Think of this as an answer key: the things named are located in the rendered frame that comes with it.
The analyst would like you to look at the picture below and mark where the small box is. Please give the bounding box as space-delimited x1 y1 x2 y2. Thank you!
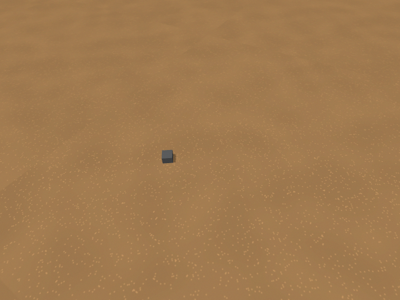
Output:
162 150 173 163

